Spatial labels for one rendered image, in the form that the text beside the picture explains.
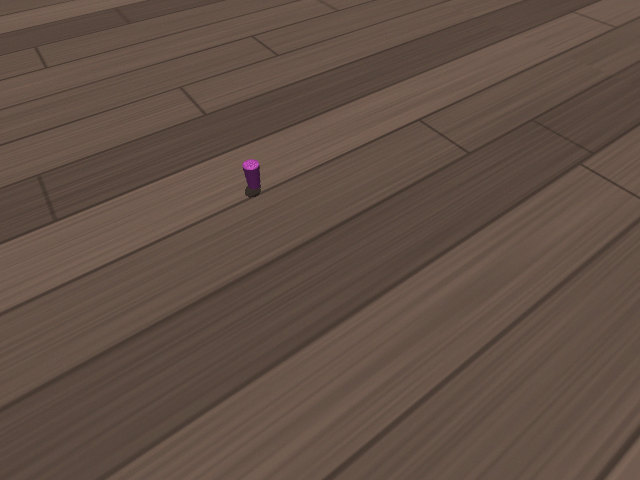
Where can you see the cup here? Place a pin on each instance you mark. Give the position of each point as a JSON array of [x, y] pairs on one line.
[[251, 169]]

